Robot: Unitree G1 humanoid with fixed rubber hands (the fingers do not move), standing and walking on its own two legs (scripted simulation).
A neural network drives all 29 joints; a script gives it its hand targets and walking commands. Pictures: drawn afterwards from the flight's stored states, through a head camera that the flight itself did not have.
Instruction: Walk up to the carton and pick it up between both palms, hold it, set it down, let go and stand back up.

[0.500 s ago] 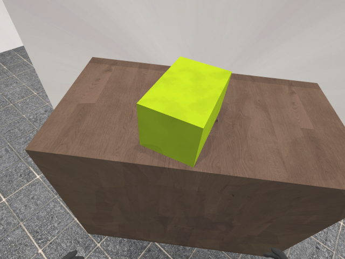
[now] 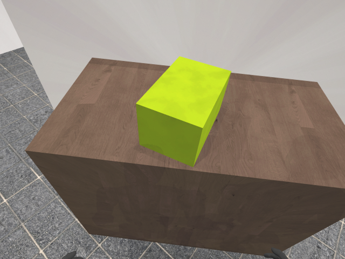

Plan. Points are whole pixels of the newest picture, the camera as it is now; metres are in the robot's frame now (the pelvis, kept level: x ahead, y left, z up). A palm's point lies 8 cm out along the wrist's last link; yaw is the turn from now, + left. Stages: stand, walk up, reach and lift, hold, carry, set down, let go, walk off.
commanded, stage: walk up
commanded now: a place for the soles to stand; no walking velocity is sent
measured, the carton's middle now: (185, 107) +0.51 -0.04 +0.07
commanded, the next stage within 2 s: none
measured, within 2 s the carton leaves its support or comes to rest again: neither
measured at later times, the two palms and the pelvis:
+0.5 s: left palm out of the picture +0.10 +0.26 -0.11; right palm out of the picture +0.10 -0.28 -0.09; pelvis +0.00 +0.00 +0.00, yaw +0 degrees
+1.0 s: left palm out of the picture +0.10 +0.26 -0.11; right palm out of the picture +0.10 -0.28 -0.09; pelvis +0.00 +0.00 +0.00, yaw +0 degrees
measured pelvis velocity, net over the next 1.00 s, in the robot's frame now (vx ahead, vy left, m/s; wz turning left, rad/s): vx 0.00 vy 0.00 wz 0.00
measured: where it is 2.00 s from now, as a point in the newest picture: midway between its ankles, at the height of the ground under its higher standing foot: outside the picture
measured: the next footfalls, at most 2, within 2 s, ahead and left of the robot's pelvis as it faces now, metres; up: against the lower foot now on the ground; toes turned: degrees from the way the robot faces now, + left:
none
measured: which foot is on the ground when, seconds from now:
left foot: down 0.00-1.00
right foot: down 0.00-1.00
